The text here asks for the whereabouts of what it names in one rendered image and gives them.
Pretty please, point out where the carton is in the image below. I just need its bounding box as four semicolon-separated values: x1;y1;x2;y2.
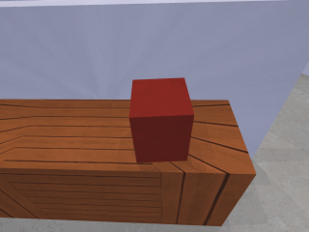
128;77;194;163

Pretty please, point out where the pedestal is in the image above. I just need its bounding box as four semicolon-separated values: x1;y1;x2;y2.
0;99;257;226

